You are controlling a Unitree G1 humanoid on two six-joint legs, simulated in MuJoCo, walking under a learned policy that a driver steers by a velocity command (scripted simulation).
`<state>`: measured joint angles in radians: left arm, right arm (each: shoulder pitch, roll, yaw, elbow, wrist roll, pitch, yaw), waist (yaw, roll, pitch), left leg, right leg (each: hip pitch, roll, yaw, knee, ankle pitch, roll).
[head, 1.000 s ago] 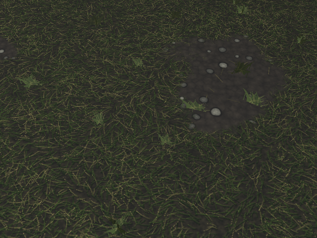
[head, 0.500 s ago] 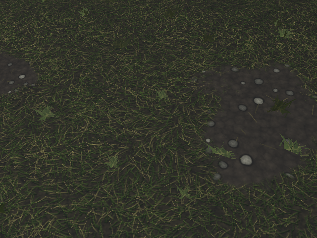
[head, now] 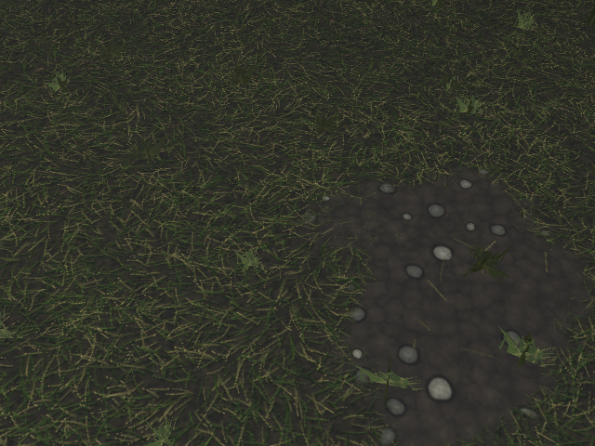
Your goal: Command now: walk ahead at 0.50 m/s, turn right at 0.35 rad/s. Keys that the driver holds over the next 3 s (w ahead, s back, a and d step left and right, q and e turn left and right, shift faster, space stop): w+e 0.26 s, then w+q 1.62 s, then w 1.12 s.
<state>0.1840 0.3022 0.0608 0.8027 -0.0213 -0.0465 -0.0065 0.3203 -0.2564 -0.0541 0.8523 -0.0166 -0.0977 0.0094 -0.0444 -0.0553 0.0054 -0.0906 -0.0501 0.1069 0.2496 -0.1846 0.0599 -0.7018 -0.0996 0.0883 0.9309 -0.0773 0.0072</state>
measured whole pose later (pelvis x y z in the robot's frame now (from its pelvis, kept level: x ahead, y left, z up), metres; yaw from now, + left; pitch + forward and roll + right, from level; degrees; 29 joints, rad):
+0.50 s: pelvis +0.28 -0.08 +0.00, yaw -9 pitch +1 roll -1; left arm 0.28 0.25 0.06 0.78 0.01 -0.08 -0.02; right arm 0.19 -0.30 -0.06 0.83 0.02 -0.07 0.00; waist 0.02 0.04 0.03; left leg -0.66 0.13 -0.06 1.06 -0.22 -0.01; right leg -0.16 0.08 -0.07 0.32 -0.18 -0.09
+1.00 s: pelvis +0.58 -0.04 -0.01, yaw +8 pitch +2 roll +0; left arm 0.14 0.29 0.05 0.73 0.01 -0.11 0.00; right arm 0.29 -0.28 -0.07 0.75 0.01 -0.05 0.02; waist -0.03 -0.02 0.04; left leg -0.26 -0.12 -0.05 0.39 -0.16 0.11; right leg -0.57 -0.08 0.07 1.06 -0.34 0.03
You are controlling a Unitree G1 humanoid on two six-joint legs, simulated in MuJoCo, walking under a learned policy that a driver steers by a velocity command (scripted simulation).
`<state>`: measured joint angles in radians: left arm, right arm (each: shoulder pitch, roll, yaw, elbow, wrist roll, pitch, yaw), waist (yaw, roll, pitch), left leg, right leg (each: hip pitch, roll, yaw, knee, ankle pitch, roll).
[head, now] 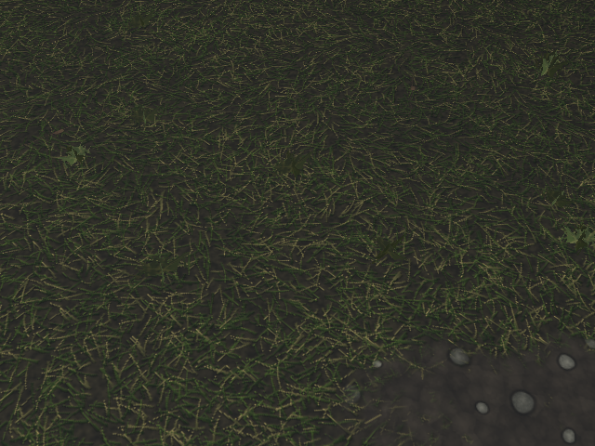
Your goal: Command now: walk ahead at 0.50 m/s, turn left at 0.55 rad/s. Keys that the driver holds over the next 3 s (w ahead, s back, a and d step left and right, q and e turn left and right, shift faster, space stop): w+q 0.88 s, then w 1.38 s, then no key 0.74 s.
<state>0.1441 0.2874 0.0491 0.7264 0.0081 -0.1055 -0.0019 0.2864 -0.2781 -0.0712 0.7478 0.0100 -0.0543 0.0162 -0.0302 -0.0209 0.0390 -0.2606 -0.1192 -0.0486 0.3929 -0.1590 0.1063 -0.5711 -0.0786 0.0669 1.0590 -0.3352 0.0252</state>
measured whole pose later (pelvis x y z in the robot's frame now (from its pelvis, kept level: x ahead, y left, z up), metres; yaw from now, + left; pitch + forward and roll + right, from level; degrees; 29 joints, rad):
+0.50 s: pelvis +0.28 -0.04 +0.00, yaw +18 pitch +1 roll -2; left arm 0.29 0.26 0.07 0.78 0.01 -0.10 0.00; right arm 0.23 -0.32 -0.08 0.65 0.02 -0.01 0.00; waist 0.04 0.05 0.02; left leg -0.64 0.07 -0.06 1.10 -0.28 0.00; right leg -0.17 0.02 -0.09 0.35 -0.20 -0.03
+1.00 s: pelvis +0.50 +0.12 +0.00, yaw +35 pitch +1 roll +0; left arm 0.14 0.31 0.05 0.73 0.01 -0.10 -0.01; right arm 0.31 -0.27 -0.06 0.68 0.00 -0.05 0.01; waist -0.03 -0.03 0.05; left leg -0.23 -0.10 -0.05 0.38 -0.17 0.09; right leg -0.63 -0.11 0.05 1.02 -0.25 0.04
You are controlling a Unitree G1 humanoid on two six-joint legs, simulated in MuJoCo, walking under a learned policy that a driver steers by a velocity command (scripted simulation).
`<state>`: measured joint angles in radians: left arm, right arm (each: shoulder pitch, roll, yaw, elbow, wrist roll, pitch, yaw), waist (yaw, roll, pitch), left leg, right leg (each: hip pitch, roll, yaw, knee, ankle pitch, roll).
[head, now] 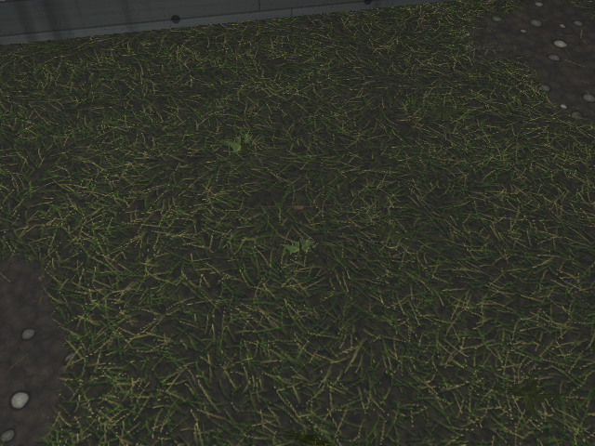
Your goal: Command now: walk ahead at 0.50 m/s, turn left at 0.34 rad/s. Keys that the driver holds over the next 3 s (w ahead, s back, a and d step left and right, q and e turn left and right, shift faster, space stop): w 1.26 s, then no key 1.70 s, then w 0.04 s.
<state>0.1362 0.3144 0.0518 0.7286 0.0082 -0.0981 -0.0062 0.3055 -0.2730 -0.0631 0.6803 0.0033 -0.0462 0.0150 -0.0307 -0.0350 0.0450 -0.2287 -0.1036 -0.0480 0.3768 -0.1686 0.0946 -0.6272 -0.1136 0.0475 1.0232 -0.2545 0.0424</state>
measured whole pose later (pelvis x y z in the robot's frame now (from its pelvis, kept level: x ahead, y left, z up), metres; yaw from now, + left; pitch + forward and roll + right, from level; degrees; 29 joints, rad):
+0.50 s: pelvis +0.29 -0.07 +0.00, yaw +3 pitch +1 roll -1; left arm 0.30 0.26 0.04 0.81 0.00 -0.09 -0.03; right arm 0.24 -0.30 -0.06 0.73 0.01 -0.05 0.00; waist 0.03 0.04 0.02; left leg -0.59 0.08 -0.04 1.05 -0.27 0.01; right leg -0.21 0.06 -0.04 0.36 -0.17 -0.07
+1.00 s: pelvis +0.57 +0.01 +0.00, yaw +3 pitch +1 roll +1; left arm 0.23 0.31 0.05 0.81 -0.01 -0.07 -0.01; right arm 0.27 -0.26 -0.05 0.78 0.00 -0.08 0.03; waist -0.02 -0.05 0.02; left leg -0.24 -0.05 0.04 0.37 -0.16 0.06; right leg -0.56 -0.09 0.02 1.08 -0.30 0.00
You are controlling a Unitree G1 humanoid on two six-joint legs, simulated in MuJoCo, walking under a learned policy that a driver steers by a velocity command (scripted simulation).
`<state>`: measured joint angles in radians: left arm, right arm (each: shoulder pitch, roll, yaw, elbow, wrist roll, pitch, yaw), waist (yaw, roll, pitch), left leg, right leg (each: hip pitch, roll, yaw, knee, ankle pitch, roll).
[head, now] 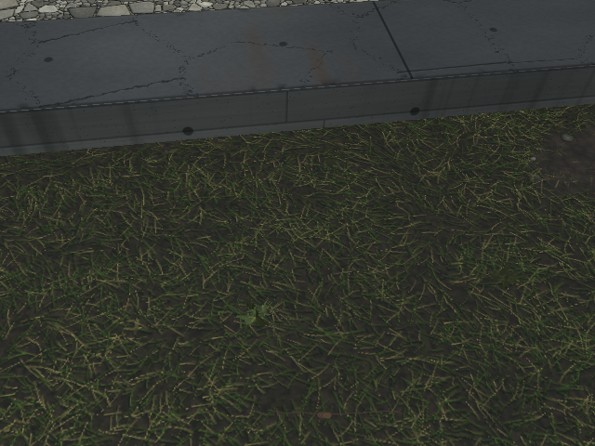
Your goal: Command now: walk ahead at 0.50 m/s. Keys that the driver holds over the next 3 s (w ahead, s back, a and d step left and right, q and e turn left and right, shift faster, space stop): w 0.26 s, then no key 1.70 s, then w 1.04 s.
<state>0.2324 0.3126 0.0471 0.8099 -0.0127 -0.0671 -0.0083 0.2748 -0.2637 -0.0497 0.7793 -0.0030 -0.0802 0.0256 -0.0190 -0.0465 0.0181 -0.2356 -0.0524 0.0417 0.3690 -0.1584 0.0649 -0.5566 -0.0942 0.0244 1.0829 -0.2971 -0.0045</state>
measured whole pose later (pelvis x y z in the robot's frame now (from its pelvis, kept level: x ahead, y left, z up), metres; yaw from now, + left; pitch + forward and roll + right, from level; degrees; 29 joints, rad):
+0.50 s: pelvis +0.25 -0.07 +0.00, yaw +0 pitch +2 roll +0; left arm 0.16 0.25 0.04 0.81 0.02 -0.07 -0.03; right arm 0.24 -0.30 -0.05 0.87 0.01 -0.03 -0.02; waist 0.00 0.03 0.05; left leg -0.48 0.05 -0.03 1.06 -0.43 -0.04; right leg -0.33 0.03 -0.05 0.42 -0.12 -0.06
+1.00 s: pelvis +0.34 -0.04 +0.00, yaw +0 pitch -1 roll -1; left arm 0.16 0.25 0.02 0.99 0.01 0.01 0.02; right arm 0.14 -0.23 -0.04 0.98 0.00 -0.01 -0.03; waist 0.01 0.00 0.03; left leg -0.24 0.02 -0.02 0.49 -0.23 -0.02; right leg -0.16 0.01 -0.04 0.46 -0.28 -0.01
